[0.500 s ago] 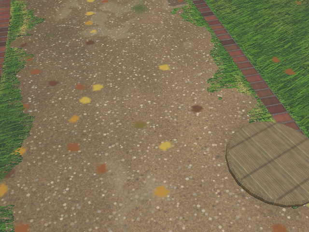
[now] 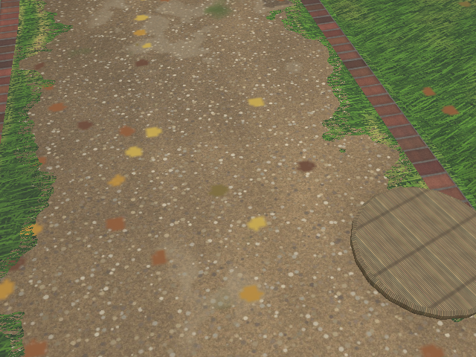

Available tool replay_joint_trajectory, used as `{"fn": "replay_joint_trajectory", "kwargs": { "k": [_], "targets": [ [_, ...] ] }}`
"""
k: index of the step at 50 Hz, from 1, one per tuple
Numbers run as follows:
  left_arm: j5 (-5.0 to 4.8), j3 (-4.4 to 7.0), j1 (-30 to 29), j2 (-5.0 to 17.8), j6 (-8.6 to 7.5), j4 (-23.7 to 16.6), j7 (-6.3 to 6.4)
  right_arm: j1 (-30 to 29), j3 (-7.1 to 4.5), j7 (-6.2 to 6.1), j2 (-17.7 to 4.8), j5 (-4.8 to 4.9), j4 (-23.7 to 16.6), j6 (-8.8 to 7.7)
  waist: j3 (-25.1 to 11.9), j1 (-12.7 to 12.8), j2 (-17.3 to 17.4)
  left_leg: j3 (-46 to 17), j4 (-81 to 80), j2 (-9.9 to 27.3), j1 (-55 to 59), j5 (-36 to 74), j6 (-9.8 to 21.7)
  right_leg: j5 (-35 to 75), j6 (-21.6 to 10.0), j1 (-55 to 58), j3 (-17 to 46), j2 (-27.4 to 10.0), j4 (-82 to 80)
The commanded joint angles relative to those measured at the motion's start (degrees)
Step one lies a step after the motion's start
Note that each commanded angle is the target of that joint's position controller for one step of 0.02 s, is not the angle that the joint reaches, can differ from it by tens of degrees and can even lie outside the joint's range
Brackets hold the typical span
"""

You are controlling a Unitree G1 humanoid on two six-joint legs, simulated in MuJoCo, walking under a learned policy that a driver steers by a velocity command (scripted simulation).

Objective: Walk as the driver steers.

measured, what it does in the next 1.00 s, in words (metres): walks ahead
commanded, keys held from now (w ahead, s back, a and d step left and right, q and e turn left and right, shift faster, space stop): no key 0.30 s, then w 0.70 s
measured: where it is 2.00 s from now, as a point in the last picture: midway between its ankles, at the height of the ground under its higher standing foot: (237, 248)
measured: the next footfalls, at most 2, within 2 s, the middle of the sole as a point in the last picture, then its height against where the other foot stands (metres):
right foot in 1.04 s outside the picture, level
left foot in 1.56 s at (195, 277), level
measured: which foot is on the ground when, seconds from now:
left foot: down 0.00-1.00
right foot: down 0.00-0.58, up 0.60-1.00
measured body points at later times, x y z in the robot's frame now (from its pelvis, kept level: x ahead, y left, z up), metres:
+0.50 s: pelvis +0.03 +0.01 -0.01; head +0.03 +0.02 +0.44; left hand +0.00 +0.26 -0.16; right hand +0.02 -0.23 -0.16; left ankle +0.00 +0.12 -0.73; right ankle -0.01 -0.11 -0.74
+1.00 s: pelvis +0.24 +0.02 -0.02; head +0.28 +0.03 +0.43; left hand +0.49 +0.23 -0.11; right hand +0.11 -0.22 -0.14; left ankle +0.03 +0.13 -0.74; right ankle +0.42 -0.09 -0.72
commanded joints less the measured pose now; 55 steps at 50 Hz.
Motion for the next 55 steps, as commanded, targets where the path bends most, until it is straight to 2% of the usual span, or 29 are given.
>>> {"fn": "replay_joint_trajectory", "kwargs": {
  "k": [1, 15, 16, 18, 20, 23, 24, 25, 27, 28, 29, 30, 31, 32, 33, 34, 36, 38, 41, 43, 46, 48, 49, 50, 51, 52, 53, 54, 55],
  "targets": [
    [-0.01, 0.77, 2.7, 5.3, -0.33, -1.1, 0.19, 3.4, -0.77, -0.15, -5.2, 0.03, -0.9, -0.26, 0.7, 0.0, 0.0, -0.4, -4.2, 0.7, 0.3, 5.6, 1.3, 6.7, -1.4, -2.3, 1.8, -2.2, -5.5],
    [-0.07, 0.63, 4.6, 4.6, -0.38, -1.1, 0.38, 4.6, -0.69, -0.15, -4.6, 0.1, -1.2, -0.23, 1.0, 0.0, 0.0, -0.5, -4.1, 0.5, 0.0, 5.5, 1.5, 6.6, -1.1, -2.5, 1.4, -2.1, -5.1],
    [-0.02, 0.48, 5.8, 4.0, -0.32, -0.4, 0.42, 5.8, -0.51, -0.16, -3.8, 0.06, -0.6, -0.17, -0.4, 0.0, -0.2, 0.2, -4.2, -0.1, 0.6, 0.1, 1.6, 0.8, -1.2, -1.9, 1.0, -1.6, -5.5],
    [-0.75, 1.23, 6.2, 5.9, -0.14, -0.6, 0.69, 5.7, -1.01, -0.41, -4.9, 0.68, -0.8, -0.07, 2.4, 0.3, -0.9, 1.4, -2.0, -1.9, -3.0, -17.9, 3.1, -19.3, -3.1, -5.1, 1.3, -0.9, -5.2],
    [-1.2, 1.57, 7.0, 6.6, -1.03, -1.4, 0.63, 4.5, -1.03, -0.29, -4.7, 1.0, -2.1, -1.08, 6.7, 0.9, -2.0, -0.2, -0.4, -0.9, -8.5, -24.5, 4.8, -29.0, -5.7, -8.1, 6.0, -4.1, -7.1],
    [-1.7, 2.91, 12.3, 9.8, -3.0, -0.7, -0.05, 1.4, -0.59, 1.02, -1.8, 1.35, -4.4, -3.87, 6.0, 2.7, -9.4, 3.3, 11.6, -2.0, -15.8, -12.7, 4.3, -32.5, -11.7, -0.9, 22.0, -14.6, -14.7],
    [-1.65, 3.17, 11.9, 10.3, -3.29, -1.1, -0.17, 0.6, -0.57, 1.51, -1.8, 1.52, -5.0, -4.56, 6.5, 2.5, -10.3, 2.5, 15.0, -1.1, -15.7, -10.2, 5.2, -31.8, -13.7, -2.2, 27.5, -18.0, -17.1],
    [-1.43, 3.08, 10.0, 10.0, -3.56, -2.1, -0.25, 0.8, -0.76, 1.9, -2.3, 1.69, -5.3, -5.1, 6.8, 1.3, -9.4, 1.7, 15.8, -0.2, -14.6, -10.7, 6.2, -29.6, -13.9, -3.8, 28.1, -18.8, -17.6],
    [-2.15, 2.95, 4.0, 9.9, -3.63, -4.6, -0.54, 6.1, -0.86, 2.23, -1.8, 2.14, -3.8, -5.82, 7.0, -3.1, -8.9, 2.6, 4.0, -0.3, -4.0, -10.5, 8.0, -24.3, -10.7, -9.7, 20.8, -15.3, -14.8],
    [-2.4, 2.85, 0.9, 9.5, -3.51, -5.9, -0.63, 11.0, -1.47, 2.11, -2.8, 1.92, -1.7, -5.87, 6.5, -5.4, -6.8, 2.5, -2.0, -1.2, 5.8, -6.3, 7.6, -18.6, -8.1, -14.7, 14.6, -11.0, -10.5],
    [-2.16, 2.38, -1.4, 7.5, -3.9, -7.2, -0.75, 18.0, -2.64, 1.94, -6.0, 1.36, 0.5, -5.73, 4.1, -7.6, 0.4, -5.8, -5.6, 3.6, 15.3, -5.5, 8.1, -9.0, -4.9, -21.1, 6.8, -5.9, 2.4],
    [-1.91, 1.64, -1.7, 4.2, -5.05, -9.2, -0.78, 26.2, -4.61, 2.23, -13.4, 1.47, 1.6, -5.84, 0.3, -9.1, 16.8, -27.8, -15.2, 15.8, 24.6, -10.2, 14.0, -6.9, -1.4, -31.3, -3.2, 1.4, 22.7],
    [-2.17, 1.79, -1.8, 5.2, -6.16, -9.8, -0.8, 26.0, -3.83, 2.68, -12.0, 0.39, 1.2, -6.4, 0.7, -7.7, 15.5, -40.7, -18.3, 22.2, 24.0, -10.8, 17.9, -14.3, -1.7, -37.9, 0.9, 0.8, 35.2],
    [-2.63, 1.98, -1.2, 6.0, -6.73, -9.5, -1.3, 20.5, -2.67, 2.73, -8.3, 0.18, -0.5, -6.88, 4.1, -4.6, 8.1, -36.2, -17.2, 21.6, 22.1, -7.9, 16.9, -10.7, -3.0, -41.4, 3.4, -2.7, 41.9],
    [-2.57, 1.94, -0.4, 5.8, -6.98, -8.8, -1.78, 16.8, -2.08, 3.04, -6.7, 0.34, -2.0, -7.0, 4.3, -3.1, 5.0, -28.9, -17.2, 18.8, 20.7, -4.3, 15.0, -5.3, -3.8, -41.7, 3.1, -4.8, 43.2],
    [-2.05, 2.33, -1.0, 6.4, -7.19, -8.8, -1.93, 14.3, -1.76, 3.39, -6.6, 0.46, -2.9, -6.77, 4.4, -2.1, 2.9, -23.0, -17.9, 16.7, 19.8, 0.6, 13.2, -0.9, -4.1, -41.5, 2.2, -6.4, 40.9],
    [-1.42, 3.06, -2.7, 6.9, -6.9, -9.2, -2.42, 14.9, -0.77, 3.4, -4.2, 0.16, -2.9, -5.7, 3.6, -1.8, 4.2, -13.5, -18.3, 12.8, 18.0, 13.8, 10.5, 3.4, -3.5, -37.8, 0.0, -7.9, 36.1],
    [-1.27, 2.64, -4.8, 4.7, -6.14, -10.0, -2.94, 17.0, -0.63, 2.75, -4.8, -0.23, -2.8, -4.95, 3.2, -2.1, 4.8, -9.0, -18.9, 11.1, 16.4, 20.1, 10.4, 6.5, -2.1, -36.3, -2.2, -7.6, 32.0],
    [-1.2, 1.47, -14.8, 2.8, -5.83, -14.2, -3.08, 16.0, -0.82, 1.67, -7.3, -0.39, -4.3, -4.6, 5.8, -3.4, 4.0, -5.1, -21.6, 9.2, 9.6, 20.3, 10.4, 13.5, -0.7, -31.3, -4.5, -5.7, 16.7],
    [-1.46, 1.13, -19.0, 3.2, -5.82, -15.8, -3.43, 17.5, -1.21, 1.32, -8.9, -0.06, -4.2, -4.73, 6.3, -4.2, 5.1, -4.2, -23.3, 9.5, 7.8, 19.0, 10.6, 16.8, -0.6, -26.6, -6.0, -4.0, 10.1],
    [-1.89, 1.13, -22.4, 4.8, -5.93, -18.0, -4.14, 18.5, -1.71, 1.28, -9.3, 0.84, -3.6, -4.9, 7.6, -3.7, 5.5, -3.6, -22.8, 11.9, 12.2, 21.4, 10.4, 17.9, -2.3, -25.5, -4.9, -3.8, 4.5],
    [-1.79, 1.78, -21.6, 6.7, -6.35, -18.6, -4.58, 17.3, -2.15, 1.29, -9.9, 0.75, -3.8, -4.62, 5.4, -1.5, 5.8, -2.5, -18.5, 13.1, 17.0, 33.3, 9.3, 16.0, -4.1, -22.2, -5.0, -2.6, 2.2],
    [-1.69, 2.47, -19.0, 8.1, -6.49, -18.2, -4.58, 16.6, -2.48, 1.28, -10.7, 0.55, -4.1, -4.34, 2.4, 0.3, 7.1, -2.0, -14.2, 13.4, 19.1, 44.2, 8.6, 14.3, -5.0, -17.9, -5.8, -1.0, 2.5],
    [-1.76, 3.53, -12.9, 10.0, -6.47, -16.7, -4.36, 15.7, -2.72, 1.29, -11.2, 0.25, -4.4, -3.82, -2.1, 3.6, 8.5, -1.1, -6.8, 12.9, 19.8, 54.6, 7.9, 12.7, -6.3, -10.2, -6.9, 0.9, 3.0],
    [-1.97, 4.9, -2.8, 12.4, -6.23, -13.7, -3.91, 14.3, -2.58, 1.41, -11.1, -0.02, -5.1, -3.39, -7.8, 8.5, 8.7, 0.4, 4.9, 10.8, 15.7, 57.4, 6.4, 13.5, -8.0, 3.0, -6.8, 1.2, 2.4],
    [-1.18, 6.04, 8.1, 16.2, -5.78, -11.4, -3.23, 13.4, -1.8, 1.71, -9.5, -0.75, -6.8, -3.51, -15.7, 12.0, 3.7, 1.3, 22.7, 7.9, 1.2, 40.1, 4.9, 10.7, -11.6, 22.1, 5.6, -9.4, 4.1],
    [-0.11, 6.4, 12.5, 19.2, -5.62, -9.9, -3.61, 22.3, 0.8, 2.82, 0.5, -0.1, -6.8, -4.82, -27.0, 6.3, -13.6, -1.5, 45.1, -3.9, -19.8, -10.6, 1.7, -2.5, -22.4, 40.9, 36.8, -25.1, -3.4],
    [-0.44, 5.0, 11.0, 13.7, -5.51, -9.5, -3.63, 17.4, -0.5, 3.17, -5.1, 1.67, -6.6, -6.63, -24.1, 8.5, -10.1, -8.8, 52.8, -2.7, -26.1, -16.5, 3.3, -7.8, -20.3, 37.2, 43.1, -23.3, -11.1],
    [-0.87, 4.24, 4.4, 11.4, -5.73, -10.4, -3.48, 10.4, -1.57, 3.13, -8.6, 3.25, -9.4, -7.5, -12.8, 6.7, -8.9, -6.6, 53.6, 0.4, -30.7, -12.5, 4.2, -4.8, -17.1, 27.4, 33.0, -21.5, -12.6]
  ]
}}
